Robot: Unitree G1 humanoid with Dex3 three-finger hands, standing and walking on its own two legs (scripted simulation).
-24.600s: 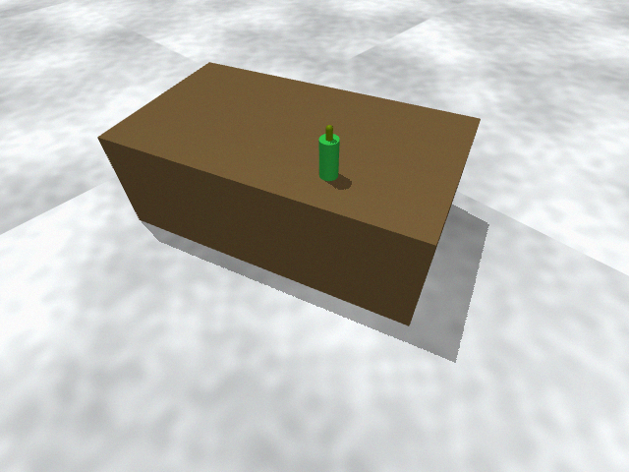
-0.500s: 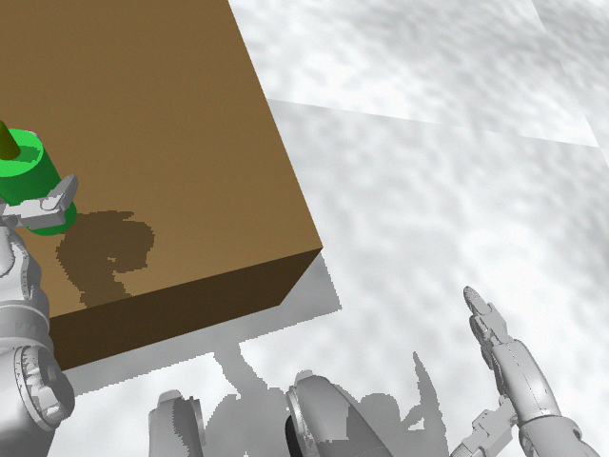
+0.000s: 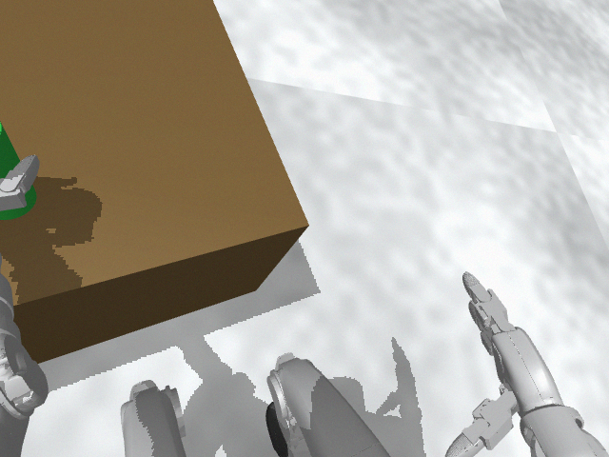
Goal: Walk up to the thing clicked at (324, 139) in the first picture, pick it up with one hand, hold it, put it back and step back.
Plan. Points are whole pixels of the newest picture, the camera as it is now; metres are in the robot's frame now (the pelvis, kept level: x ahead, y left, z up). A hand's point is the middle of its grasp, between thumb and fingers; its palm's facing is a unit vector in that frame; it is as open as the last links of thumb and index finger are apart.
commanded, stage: lower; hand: left
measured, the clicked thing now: out of the picture +0.53 +0.26 -0.02
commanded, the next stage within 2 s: loosen in 0.24 s
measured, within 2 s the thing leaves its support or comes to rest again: rests again in 0.20 s
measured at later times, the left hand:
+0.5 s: hand out of the picture +0.54 +0.25 -0.06, palm faces +0.34 -0.94 -0.04, open 8.7 cm
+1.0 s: hand out of the picture +0.54 +0.26 -0.05, palm faces +0.35 -0.94 -0.02, open 16.0 cm
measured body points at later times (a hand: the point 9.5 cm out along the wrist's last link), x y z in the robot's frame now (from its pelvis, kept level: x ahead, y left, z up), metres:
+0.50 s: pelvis +0.00 +0.00 -0.02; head +0.19 +0.10 +0.37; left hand +0.52 +0.30 -0.05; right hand +0.18 -0.25 +0.06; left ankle +0.06 +0.13 -0.56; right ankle +0.03 -0.16 -0.56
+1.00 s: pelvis -0.01 +0.00 -0.02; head +0.19 +0.10 +0.37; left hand +0.52 +0.30 -0.05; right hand +0.18 -0.25 +0.06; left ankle +0.06 +0.13 -0.56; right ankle +0.03 -0.16 -0.56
